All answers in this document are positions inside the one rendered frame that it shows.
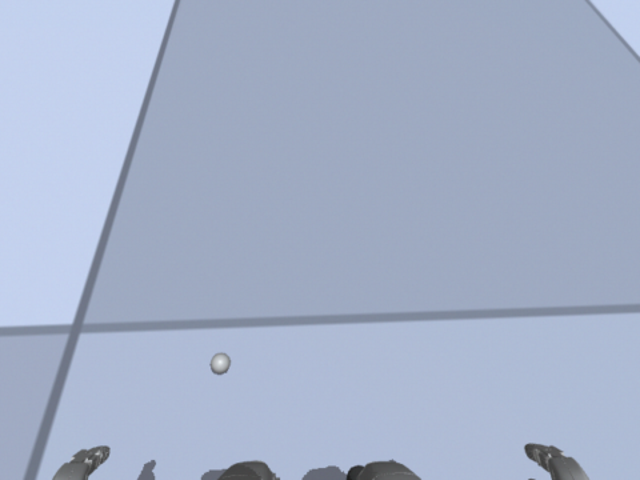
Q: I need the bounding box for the right robot hand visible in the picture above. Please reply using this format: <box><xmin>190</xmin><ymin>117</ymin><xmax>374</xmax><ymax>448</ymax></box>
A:
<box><xmin>524</xmin><ymin>444</ymin><xmax>590</xmax><ymax>480</ymax></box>

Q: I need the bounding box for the left robot hand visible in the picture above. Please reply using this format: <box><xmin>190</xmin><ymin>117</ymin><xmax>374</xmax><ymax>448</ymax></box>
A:
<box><xmin>52</xmin><ymin>446</ymin><xmax>110</xmax><ymax>480</ymax></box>

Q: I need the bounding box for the ball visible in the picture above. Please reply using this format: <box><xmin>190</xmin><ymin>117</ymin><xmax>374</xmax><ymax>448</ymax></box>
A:
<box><xmin>211</xmin><ymin>353</ymin><xmax>231</xmax><ymax>373</ymax></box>

